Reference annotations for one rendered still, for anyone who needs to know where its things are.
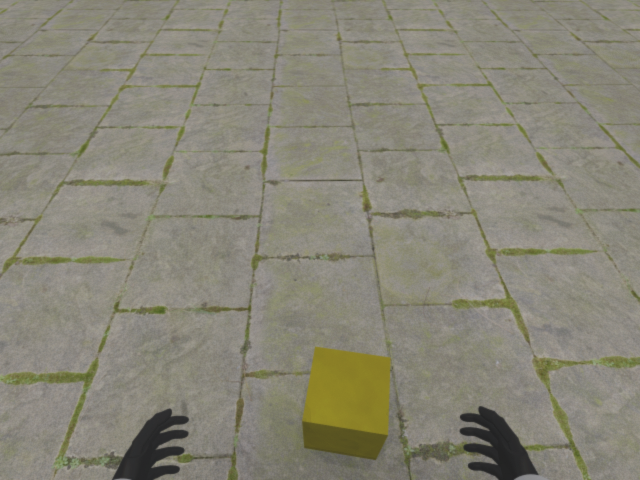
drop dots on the carton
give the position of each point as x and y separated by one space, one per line
347 403

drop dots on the robot left hand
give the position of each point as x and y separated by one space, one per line
142 454

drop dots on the robot right hand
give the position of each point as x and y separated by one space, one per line
512 459

